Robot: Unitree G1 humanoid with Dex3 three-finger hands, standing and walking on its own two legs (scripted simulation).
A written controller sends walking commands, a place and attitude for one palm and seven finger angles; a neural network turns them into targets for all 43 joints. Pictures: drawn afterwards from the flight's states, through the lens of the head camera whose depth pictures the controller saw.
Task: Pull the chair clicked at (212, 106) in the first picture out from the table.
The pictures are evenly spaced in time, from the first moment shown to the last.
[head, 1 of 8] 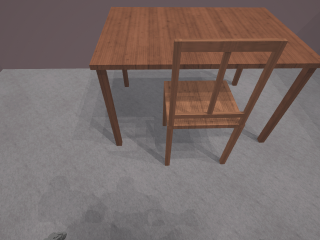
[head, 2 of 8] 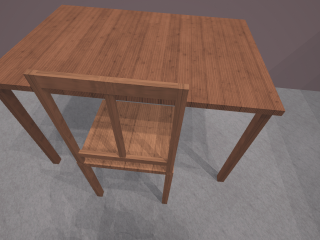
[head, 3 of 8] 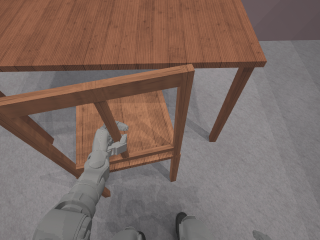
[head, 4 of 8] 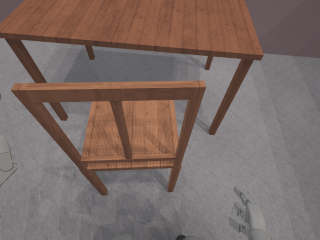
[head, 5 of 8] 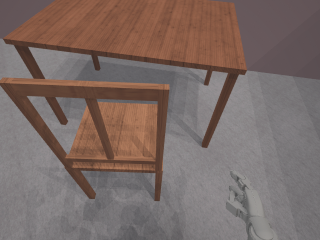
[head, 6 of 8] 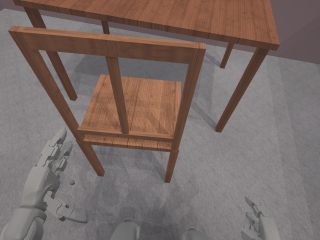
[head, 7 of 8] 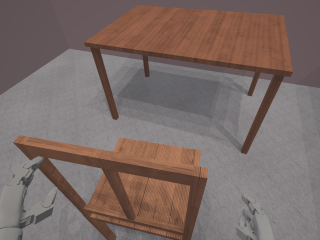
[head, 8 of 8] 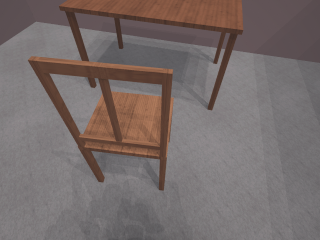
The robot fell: no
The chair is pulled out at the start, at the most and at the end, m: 0.00 0.66 0.63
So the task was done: yes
